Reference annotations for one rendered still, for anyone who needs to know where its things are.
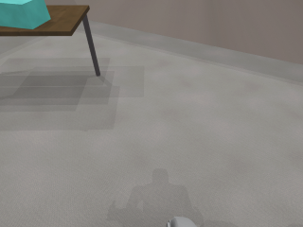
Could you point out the table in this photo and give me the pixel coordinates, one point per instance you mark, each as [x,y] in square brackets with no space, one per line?
[64,20]

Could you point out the robot right thigh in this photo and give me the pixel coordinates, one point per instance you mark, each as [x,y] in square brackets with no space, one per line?
[180,222]

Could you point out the carton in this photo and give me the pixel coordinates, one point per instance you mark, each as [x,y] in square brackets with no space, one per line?
[26,14]

